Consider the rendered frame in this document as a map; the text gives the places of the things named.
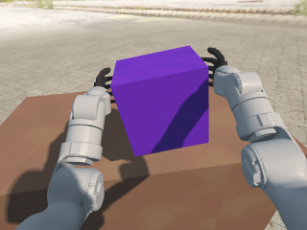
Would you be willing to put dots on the left robot hand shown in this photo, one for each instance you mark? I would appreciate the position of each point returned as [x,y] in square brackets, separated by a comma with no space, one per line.
[101,81]

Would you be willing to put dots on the right robot upper arm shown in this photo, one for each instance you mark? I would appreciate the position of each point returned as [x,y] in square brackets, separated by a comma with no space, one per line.
[278,167]

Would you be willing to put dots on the right robot hand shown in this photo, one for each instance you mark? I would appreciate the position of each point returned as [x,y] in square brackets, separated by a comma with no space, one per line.
[218,62]

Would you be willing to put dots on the robot right forearm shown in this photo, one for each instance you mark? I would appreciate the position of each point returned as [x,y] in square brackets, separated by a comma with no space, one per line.
[256,121]

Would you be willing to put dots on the left robot upper arm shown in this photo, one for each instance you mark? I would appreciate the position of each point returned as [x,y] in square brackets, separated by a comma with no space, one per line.
[74,193]

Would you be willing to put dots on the pedestal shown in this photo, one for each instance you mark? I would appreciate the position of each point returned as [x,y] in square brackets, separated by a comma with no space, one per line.
[200,187]

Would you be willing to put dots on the robot left forearm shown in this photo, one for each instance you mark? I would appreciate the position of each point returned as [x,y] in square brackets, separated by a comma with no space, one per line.
[83,140]

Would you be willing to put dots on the carton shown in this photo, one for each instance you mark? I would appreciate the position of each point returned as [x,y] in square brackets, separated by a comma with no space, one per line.
[163,100]

